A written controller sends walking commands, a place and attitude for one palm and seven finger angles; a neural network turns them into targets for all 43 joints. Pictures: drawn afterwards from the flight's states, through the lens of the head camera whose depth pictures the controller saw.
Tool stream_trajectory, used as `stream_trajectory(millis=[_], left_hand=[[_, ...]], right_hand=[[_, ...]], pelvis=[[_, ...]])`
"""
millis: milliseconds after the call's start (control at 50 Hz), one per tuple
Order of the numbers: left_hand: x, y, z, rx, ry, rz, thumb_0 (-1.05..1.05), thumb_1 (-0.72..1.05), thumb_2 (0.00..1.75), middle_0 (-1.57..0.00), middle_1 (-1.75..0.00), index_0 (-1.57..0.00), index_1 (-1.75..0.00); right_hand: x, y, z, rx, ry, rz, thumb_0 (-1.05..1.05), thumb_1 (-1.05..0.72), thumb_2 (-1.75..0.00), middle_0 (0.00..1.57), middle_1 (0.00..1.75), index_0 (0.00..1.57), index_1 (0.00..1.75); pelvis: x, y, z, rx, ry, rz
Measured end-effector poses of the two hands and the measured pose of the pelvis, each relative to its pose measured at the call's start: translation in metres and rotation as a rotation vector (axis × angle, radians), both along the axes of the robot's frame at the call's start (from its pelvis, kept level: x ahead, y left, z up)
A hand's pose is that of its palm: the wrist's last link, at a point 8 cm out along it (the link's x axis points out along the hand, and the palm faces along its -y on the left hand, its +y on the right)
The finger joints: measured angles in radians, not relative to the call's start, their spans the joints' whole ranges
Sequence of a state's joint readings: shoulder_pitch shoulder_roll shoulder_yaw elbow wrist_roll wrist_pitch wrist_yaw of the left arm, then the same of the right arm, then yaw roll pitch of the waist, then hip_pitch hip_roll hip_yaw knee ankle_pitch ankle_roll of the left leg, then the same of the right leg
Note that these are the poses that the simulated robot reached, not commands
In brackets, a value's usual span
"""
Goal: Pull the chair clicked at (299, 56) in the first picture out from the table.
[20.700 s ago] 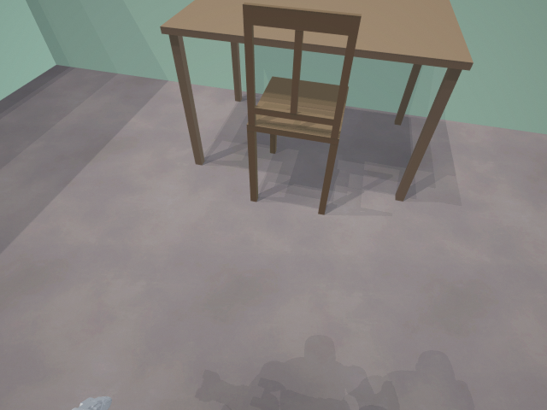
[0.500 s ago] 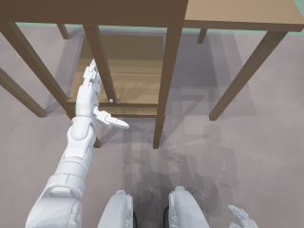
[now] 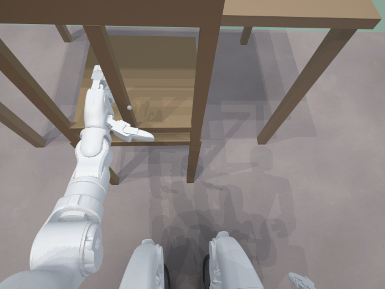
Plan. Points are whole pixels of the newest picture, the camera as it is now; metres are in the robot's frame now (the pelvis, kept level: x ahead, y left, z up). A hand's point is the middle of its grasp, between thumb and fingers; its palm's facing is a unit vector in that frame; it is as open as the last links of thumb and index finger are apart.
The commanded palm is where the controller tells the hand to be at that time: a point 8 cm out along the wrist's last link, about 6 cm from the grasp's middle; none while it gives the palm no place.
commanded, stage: push the fingers through the gap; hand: left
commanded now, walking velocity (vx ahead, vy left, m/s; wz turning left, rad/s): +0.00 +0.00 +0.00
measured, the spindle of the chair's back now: (117, 88) +0.51 +0.13 +0.05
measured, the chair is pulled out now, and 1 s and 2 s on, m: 0.00 0.00 0.04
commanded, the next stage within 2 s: hook a spindle and tug to test in 0.38 s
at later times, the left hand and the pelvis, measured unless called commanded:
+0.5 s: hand (132, 106) +0.48 +0.10 +0.03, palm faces -0.03 -1.00 -0.04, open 16.9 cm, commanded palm +0.45 +0.15 +0.03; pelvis +0.00 +0.00 +0.00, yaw +0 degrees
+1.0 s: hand (129, 105) +0.48 +0.11 +0.03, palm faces -0.02 -1.00 -0.03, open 12.9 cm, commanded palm +0.45 +0.15 +0.03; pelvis +0.00 +0.00 +0.00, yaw +0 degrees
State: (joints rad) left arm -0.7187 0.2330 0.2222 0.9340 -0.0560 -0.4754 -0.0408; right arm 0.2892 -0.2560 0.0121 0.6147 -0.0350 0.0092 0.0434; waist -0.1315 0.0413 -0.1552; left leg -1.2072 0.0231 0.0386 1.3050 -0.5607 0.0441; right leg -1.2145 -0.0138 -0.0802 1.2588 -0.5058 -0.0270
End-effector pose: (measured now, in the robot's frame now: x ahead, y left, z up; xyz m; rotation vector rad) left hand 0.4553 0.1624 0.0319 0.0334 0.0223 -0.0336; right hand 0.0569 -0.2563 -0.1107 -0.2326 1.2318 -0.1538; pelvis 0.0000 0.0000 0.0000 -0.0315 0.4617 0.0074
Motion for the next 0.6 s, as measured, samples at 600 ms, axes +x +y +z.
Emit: stream_trajectory(millis=[600], left_hand=[[0.0019, -0.0072, 0.0017, 0.006, -0.016, 0.004, -0.01, -0.5, 0.3, -0.07, -0.13, -0.07, -0.13]], right_hand=[[-0.0026, 0.0014, -0.0019, 0.008, 0.013, -0.004, 0.0, -0.9, -0.89, 0.2, 0.3, 0.2, 0.29]], pelvis=[[-0.0015, 0.0001, -0.001, 0.0, 0.001, -0.001]])
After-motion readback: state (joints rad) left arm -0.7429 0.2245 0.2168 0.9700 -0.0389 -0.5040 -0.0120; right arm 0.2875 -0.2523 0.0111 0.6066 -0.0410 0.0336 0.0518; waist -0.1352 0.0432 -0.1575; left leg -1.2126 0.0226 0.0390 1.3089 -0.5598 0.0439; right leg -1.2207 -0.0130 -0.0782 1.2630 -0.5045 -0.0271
